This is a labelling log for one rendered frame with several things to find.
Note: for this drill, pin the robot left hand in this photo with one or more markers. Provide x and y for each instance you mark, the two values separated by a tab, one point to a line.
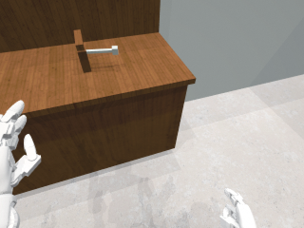
11	125

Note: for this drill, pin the robot right hand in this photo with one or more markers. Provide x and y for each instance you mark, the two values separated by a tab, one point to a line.
241	217

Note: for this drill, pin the tap lever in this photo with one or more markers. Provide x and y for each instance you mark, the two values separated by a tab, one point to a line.
113	50

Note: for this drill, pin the robot left forearm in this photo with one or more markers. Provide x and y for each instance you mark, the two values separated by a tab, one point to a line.
9	217

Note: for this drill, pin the counter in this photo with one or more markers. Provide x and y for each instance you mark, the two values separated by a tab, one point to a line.
89	111

